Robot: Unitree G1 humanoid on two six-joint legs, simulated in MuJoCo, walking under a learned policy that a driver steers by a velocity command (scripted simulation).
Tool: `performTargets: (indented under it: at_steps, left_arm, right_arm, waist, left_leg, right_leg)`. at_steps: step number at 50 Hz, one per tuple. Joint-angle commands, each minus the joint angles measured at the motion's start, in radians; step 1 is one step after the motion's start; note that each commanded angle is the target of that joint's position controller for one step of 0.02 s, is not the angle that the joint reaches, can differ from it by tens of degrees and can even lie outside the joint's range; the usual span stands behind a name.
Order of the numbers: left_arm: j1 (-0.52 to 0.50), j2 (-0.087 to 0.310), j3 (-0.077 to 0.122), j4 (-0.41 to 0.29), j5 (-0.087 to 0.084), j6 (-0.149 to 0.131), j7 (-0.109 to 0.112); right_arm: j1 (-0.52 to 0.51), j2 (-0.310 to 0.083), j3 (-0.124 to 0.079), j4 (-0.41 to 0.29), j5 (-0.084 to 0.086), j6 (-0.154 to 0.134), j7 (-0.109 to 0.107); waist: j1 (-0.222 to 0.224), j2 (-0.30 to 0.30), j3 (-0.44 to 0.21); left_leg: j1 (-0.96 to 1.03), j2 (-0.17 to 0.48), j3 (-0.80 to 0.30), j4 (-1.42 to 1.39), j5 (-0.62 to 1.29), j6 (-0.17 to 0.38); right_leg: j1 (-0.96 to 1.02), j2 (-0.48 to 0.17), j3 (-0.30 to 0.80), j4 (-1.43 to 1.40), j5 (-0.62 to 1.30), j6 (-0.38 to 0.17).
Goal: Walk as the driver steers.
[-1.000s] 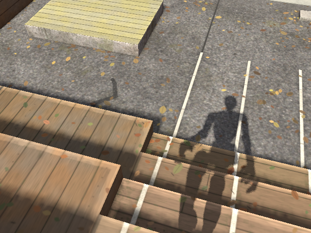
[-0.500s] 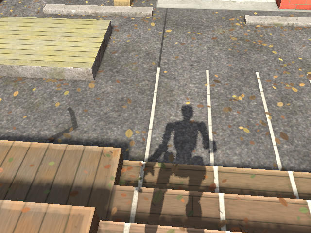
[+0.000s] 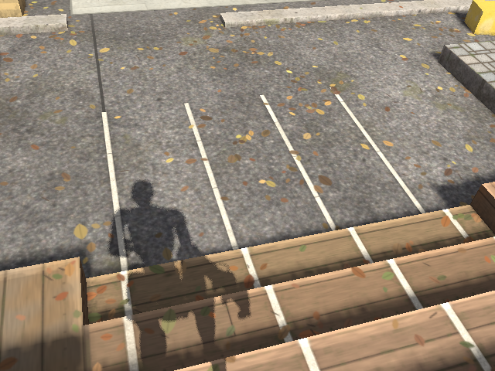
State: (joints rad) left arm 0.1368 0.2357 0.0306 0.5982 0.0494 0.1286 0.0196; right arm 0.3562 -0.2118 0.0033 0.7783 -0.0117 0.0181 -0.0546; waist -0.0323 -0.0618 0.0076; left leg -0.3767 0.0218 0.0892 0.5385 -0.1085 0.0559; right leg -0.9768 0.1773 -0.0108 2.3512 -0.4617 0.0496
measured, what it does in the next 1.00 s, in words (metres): climbs: right foot 0.15 m higher, then left foot 0.11 m lower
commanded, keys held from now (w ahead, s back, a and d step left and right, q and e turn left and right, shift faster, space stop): no key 1.00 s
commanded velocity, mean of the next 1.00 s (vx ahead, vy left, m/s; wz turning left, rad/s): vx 0.00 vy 0.00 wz -0.12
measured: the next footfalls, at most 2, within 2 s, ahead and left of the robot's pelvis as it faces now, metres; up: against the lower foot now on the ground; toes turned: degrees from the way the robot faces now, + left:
right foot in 0.22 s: -0.05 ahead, -0.07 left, +0.15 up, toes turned -3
left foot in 0.84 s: +0.10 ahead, +0.18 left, +0.04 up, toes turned -6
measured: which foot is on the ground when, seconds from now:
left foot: down 0.00-0.22, up 0.24-0.82, down 0.84-1.00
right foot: up 0.00-0.20, down 0.22-1.00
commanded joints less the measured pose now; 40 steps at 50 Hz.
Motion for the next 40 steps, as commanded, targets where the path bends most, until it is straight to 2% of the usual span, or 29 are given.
performTargets:
  at_steps: [1,3,5,6,7,8,9,10,11,12,13,14,15,16,17,18,19,21,23,24,26,27,28,30,31,32,34,36,40]
  left_arm:
    - [-0.041,0.048,0.004,-0.123,-0.006,0.007,-0.002]
    - [-0.055,0.042,-0.007,-0.158,-0.021,0.011,-0.019]
    - [-0.03,0.043,-0.017,-0.161,-0.03,0.009,-0.034]
    - [0.008,0.043,-0.026,-0.152,-0.032,0.01,-0.044]
    - [0.059,0.046,-0.037,-0.142,-0.037,0.008,-0.053]
    - [0.158,0.062,-0.04,-0.104,-0.017,0.009,-0.054]
    - [0.191,0.078,-0.041,-0.094,-0.028,0.001,-0.053]
    - [0.305,0.077,-0.041,-0.034,-0.036,-0.017,-0.063]
    - [0.41,0.072,-0.044,0.024,-0.047,-0.04,-0.073]
    - [0.459,0.13,-0.042,0.033,-0.105,-0.063,-0.023]
    - [0.437,0.092,-0.066,0.08,-0.063,-0.088,0.04]
    - [0.261,0.144,-0.049,0.084,-0.014,-0.092,0.061]
    - [0.177,0.15,-0.038,0.09,0.009,-0.102,0.054]
    - [0.111,0.127,-0.036,0.1,0.004,-0.116,0.036]
    - [0.069,0.089,-0.039,0.096,-0.006,-0.119,0.013]
    - [0.024,0.067,-0.039,0.089,-0.016,-0.117,-0.001]
    - [0.004,0.061,-0.037,0.091,-0.026,-0.116,-0.005]
    - [0.063,0.066,-0.033,0.118,-0.042,-0.121,-0.002]
    - [0.224,0.077,-0.025,0.185,-0.051,-0.13,0.011]
    - [0.297,0.078,-0.022,0.217,-0.051,-0.138,0.019]
    - [0.387,0.064,-0.024,0.26,-0.044,-0.146,0.034]
    - [0.411,0.063,-0.024,0.265,-0.037,-0.153,0.037]
    - [0.42,0.061,-0.023,0.274,-0.031,-0.158,0.038]
    - [0.432,0.057,-0.021,0.286,-0.026,-0.167,0.039]
    - [0.45,0.055,-0.021,0.294,-0.017,-0.18,0.038]
    - [0.46,0.07,-0.015,0.303,-0.015,-0.186,0.037]
    - [0.47,0.079,-0.01,0.326,-0.016,-0.195,0.036]
    - [0.474,0.081,-0.011,0.342,-0.013,-0.204,0.034]
    - [0.432,0.079,-0.013,0.365,-0.013,-0.222,0.023]
  right_arm:
    - [-0.014,-0.171,-0.033,-0.094,-0.003,-0.015,-0.022]
    - [0.037,-0.173,-0.032,-0.08,-0.001,-0.003,-0.035]
    - [0.022,-0.216,-0.047,-0.084,-0.001,0.0,-0.039]
    - [-0.03,-0.251,-0.063,-0.1,0.013,0.004,-0.036]
    - [-0.083,-0.29,-0.084,-0.114,0.03,0.01,-0.029]
    - [-0.125,-0.317,-0.098,-0.122,0.046,0.001,-0.016]
    - [-0.044,-0.28,-0.1,-0.1,0.051,0.013,-0.016]
    - [0.014,-0.255,-0.108,-0.072,0.053,0.034,-0.006]
    - [-0.004,-0.172,-0.098,-0.054,0.033,0.052,0.009]
    - [-0.347,-0.18,-0.11,-0.22,-0.004,0.026,0.042]
    - [-0.378,-0.21,-0.118,-0.235,0.03,-0.025,0.052]
    - [-0.204,-0.129,-0.097,-0.18,0.048,-0.038,0.057]
    - [-0.129,-0.128,-0.095,-0.127,0.03,-0.027,0.049]
    - [-0.05,-0.135,-0.106,-0.07,0.0,-0.003,0.039]
    - [0.032,-0.142,-0.116,-0.025,-0.014,0.024,0.038]
    - [0.068,-0.142,-0.119,-0.004,-0.007,0.043,0.042]
    - [0.072,-0.132,-0.113,0.003,-0.004,0.056,0.047]
    - [0.021,-0.112,-0.097,0.0,-0.013,0.063,0.05]
    - [-0.033,-0.108,-0.089,-0.002,-0.035,0.066,0.047]
    - [-0.057,-0.106,-0.087,-0.001,-0.04,0.067,0.046]
    - [-0.086,-0.093,-0.082,0.004,-0.038,0.067,0.046]
    - [-0.071,-0.097,-0.086,0.024,-0.027,0.067,0.04]
    - [-0.075,-0.096,-0.086,0.032,-0.024,0.067,0.039]
    - [-0.095,-0.103,-0.088,0.046,-0.022,0.062,0.037]
    - [-0.089,-0.117,-0.092,0.067,-0.022,0.054,0.03]
    - [-0.09,-0.122,-0.094,0.073,-0.023,0.046,0.026]
    - [-0.125,-0.116,-0.094,0.082,-0.021,0.033,0.019]
    - [-0.138,-0.103,-0.09,0.095,-0.021,0.027,0.023]
    - [-0.161,-0.085,-0.086,0.114,-0.01,0.02,0.025]
  waist:
    - [0.009,0.141,-0.053]
    - [-0.006,0.157,-0.05]
    - [0.01,0.187,-0.059]
    - [0.046,0.205,-0.075]
    - [0.081,0.247,-0.065]
    - [0.118,0.307,-0.059]
    - [0.089,0.314,-0.026]
    - [0.119,0.135,0.068]
    - [0.208,-0.179,0.213]
    - [0.331,-0.324,0.429]
    - [0.271,-0.05,0.45]
    - [0.097,-0.057,0.348]
    - [0.023,-0.048,0.261]
    - [-0.046,-0.023,0.193]
    - [-0.092,-0.01,0.119]
    - [-0.117,-0.015,0.072]
    - [-0.124,0.001,0.055]
    - [-0.085,0.056,0.061]
    - [-0.015,0.068,0.045]
    - [0.018,0.041,0.035]
    - [0.061,-0.029,0.003]
    - [0.071,-0.052,-0.007]
    - [0.078,-0.079,-0.015]
    - [0.095,-0.08,-0.022]
    - [0.114,-0.107,-0.044]
    - [0.117,-0.086,-0.043]
    - [0.123,-0.048,-0.011]
    - [0.125,-0.017,-0.011]
    - [0.104,-0.004,0.003]
  left_leg:
    - [0.133,0.245,-0.312,-0.31,-0.27,0.177]
    - [0.213,0.231,-0.304,-0.369,-0.412,0.145]
    - [0.179,0.226,-0.262,-0.457,-0.454,0.111]
    - [0.09,0.219,-0.204,-0.531,-0.48,0.074]
    - [-0.087,0.224,-0.149,-0.627,-0.516,0.056]
    - [-0.238,0.256,-0.135,-0.671,-0.443,0.055]
    - [-0.185,0.235,-0.143,-0.639,-0.622,0.038]
    - [-0.237,0.22,-0.155,-0.445,-0.753,0.021]
    - [-0.526,0.122,-0.068,0.08,-0.806,-0.024]
    - [-1.0,-0.07,-0.387,0.241,-0.798,-0.062]
    - [-0.888,-0.085,-0.68,0.21,-0.54,-0.053]
    - [-0.762,-0.143,-0.667,0.267,-0.367,-0.042]
    - [-0.621,-0.188,-0.606,0.403,-0.258,-0.053]
    - [-0.475,-0.224,-0.499,0.571,-0.15,-0.07]
    - [-0.314,-0.237,-0.412,0.713,-0.079,-0.086]
    - [-0.227,-0.238,-0.354,0.832,-0.042,-0.093]
    - [-0.194,-0.23,-0.318,0.911,-0.01,-0.098]
    - [-0.258,-0.199,-0.283,0.934,0.032,-0.085]
    - [-0.324,-0.16,-0.268,0.813,0.076,-0.081]
    - [-0.363,-0.151,-0.278,0.747,0.084,-0.084]
    - [-0.401,-0.139,-0.293,0.63,0.083,-0.097]
    - [-0.386,-0.13,-0.304,0.584,0.047,-0.105]
    - [-0.391,-0.123,-0.308,0.549,0.037,-0.113]
    - [-0.398,-0.107,-0.318,0.482,0.016,-0.122]
    - [-0.42,-0.095,-0.342,0.529,-0.075,-0.12]
    - [-0.444,-0.086,-0.355,0.529,-0.123,-0.117]
    - [-0.451,-0.07,-0.363,0.508,-0.161,-0.106]
    - [-0.411,-0.067,-0.351,0.5,-0.164,-0.094]
    - [-0.319,-0.053,-0.321,0.471,-0.135,-0.069]
  right_leg:
    - [-0.089,-0.005,0.019,0.067,-0.033,0.01]
    - [-0.08,-0.038,0.001,-0.194,-0.158,-0.004]
    - [0.099,-0.07,-0.04,-0.43,-0.244,-0.044]
    - [0.307,-0.081,-0.077,-0.62,-0.322,-0.092]
    - [0.589,-0.068,-0.117,-0.824,-0.449,-0.163]
    - [0.831,-0.057,-0.112,-0.813,-0.387,-0.223]
    - [0.816,-0.003,-0.122,-1.063,-0.673,-0.274]
    - [0.858,0.01,-0.058,-1.349,-0.546,-0.317]
    - [0.856,-0.11,0.342,-1.629,-0.544,-0.358]
    - [0.679,-0.419,1.164,-2.041,-0.494,-0.369]
    - [0.566,-0.455,1.213,-2.097,-0.366,-0.324]
    - [0.536,-0.455,1.037,-2.004,-0.211,-0.29]
    - [0.491,-0.386,0.818,-1.874,-0.027,-0.244]
    - [0.38,-0.331,0.618,-1.755,0.102,-0.208]
    - [0.264,-0.298,0.476,-1.741,0.18,-0.182]
    - [0.2,-0.284,0.401,-1.765,0.19,-0.174]
    - [0.183,-0.273,0.352,-1.787,0.181,-0.175]
    - [0.3,-0.265,0.304,-1.803,0.184,-0.198]
    - [0.519,-0.256,0.262,-1.781,0.286,-0.215]
    - [0.633,-0.255,0.248,-1.754,0.383,-0.219]
    - [0.807,-0.262,0.24,-1.72,0.549,-0.224]
    - [0.857,-0.272,0.242,-1.721,0.704,-0.22]
    - [0.903,-0.286,0.255,-1.699,0.784,-0.232]
    - [0.957,-0.305,0.278,-1.661,0.869,-0.253]
    - [1.018,-0.344,0.337,-1.655,0.993,-0.265]
    - [1.036,-0.366,0.364,-1.644,1.025,-0.279]
    - [1.006,-0.384,0.398,-1.626,1.039,-0.302]
    - [0.953,-0.384,0.408,-1.612,1.03,-0.321]
    - [0.806,-0.38,0.425,-1.58,0.944,-0.351]
Over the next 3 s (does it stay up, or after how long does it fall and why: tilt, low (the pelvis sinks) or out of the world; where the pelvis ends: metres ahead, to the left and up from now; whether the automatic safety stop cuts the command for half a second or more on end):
stays up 0.64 -0.10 -0.18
